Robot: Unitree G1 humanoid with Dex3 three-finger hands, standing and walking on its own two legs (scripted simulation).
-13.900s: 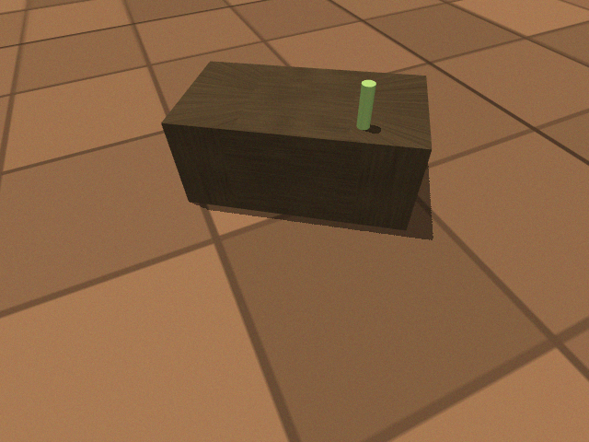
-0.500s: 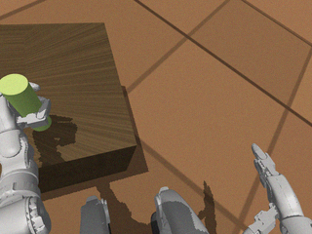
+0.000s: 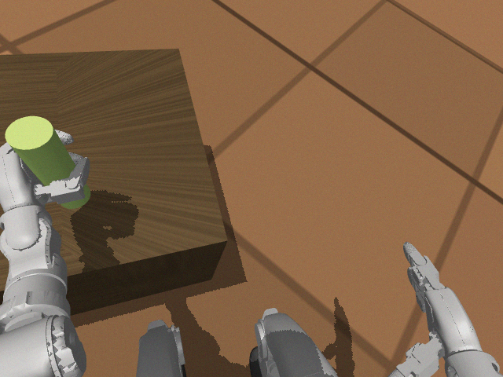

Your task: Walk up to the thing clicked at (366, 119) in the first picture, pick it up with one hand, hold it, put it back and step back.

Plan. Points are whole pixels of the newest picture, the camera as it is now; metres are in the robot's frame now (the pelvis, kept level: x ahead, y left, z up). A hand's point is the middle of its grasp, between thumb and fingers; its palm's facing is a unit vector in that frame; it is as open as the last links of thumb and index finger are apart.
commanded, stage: lift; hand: left
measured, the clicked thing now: (55, 169) +0.47 +0.24 -0.02
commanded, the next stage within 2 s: hold in 1.32 s
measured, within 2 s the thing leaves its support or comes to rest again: neither
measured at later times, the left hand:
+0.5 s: hand (58, 169) +0.43 +0.21 +0.05, palm faces +0.21 -0.98 -0.02, open 7.0 cm
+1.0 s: hand (60, 183) +0.38 +0.18 +0.11, palm faces +0.21 -0.98 +0.00, open 7.0 cm
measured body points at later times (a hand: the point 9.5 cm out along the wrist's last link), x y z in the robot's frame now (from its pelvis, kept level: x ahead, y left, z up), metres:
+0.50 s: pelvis +0.01 +0.00 +0.03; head +0.12 +0.04 +0.47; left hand +0.41 +0.26 +0.05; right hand +0.18 -0.26 +0.04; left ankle +0.05 +0.11 -0.60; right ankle +0.01 -0.15 -0.60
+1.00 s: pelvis +0.02 -0.01 +0.07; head +0.09 +0.01 +0.52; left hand +0.36 +0.23 +0.12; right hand +0.18 -0.27 +0.04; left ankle +0.05 +0.11 -0.60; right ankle +0.01 -0.15 -0.60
